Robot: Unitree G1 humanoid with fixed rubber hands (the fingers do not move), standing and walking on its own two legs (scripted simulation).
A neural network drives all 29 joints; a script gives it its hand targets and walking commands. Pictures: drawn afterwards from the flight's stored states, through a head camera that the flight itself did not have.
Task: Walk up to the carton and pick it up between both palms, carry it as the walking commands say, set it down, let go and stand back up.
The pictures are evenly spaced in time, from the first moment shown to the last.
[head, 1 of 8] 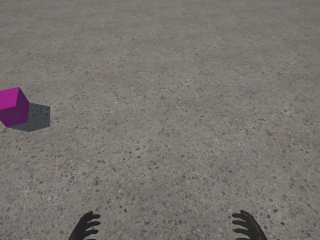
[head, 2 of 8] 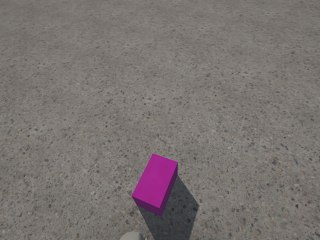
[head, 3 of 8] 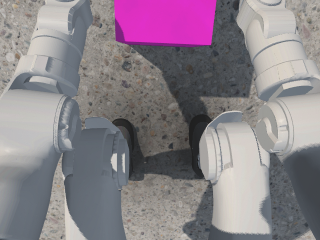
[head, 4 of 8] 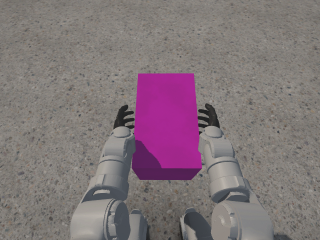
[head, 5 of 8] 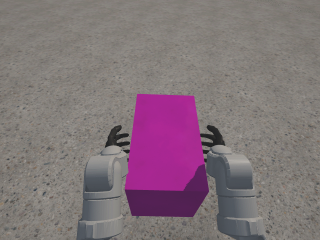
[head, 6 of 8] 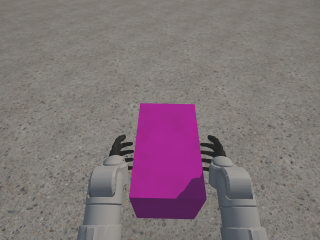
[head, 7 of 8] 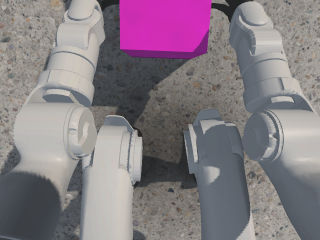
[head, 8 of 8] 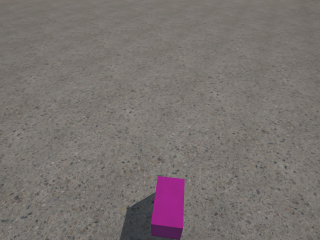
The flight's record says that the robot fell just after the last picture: no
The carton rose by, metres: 0.70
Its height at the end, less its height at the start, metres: +0.00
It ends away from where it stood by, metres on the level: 1.40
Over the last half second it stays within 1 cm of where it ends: yes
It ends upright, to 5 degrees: yes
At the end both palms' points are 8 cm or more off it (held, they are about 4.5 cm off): yes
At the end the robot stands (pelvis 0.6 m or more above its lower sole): yes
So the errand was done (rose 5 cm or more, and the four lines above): yes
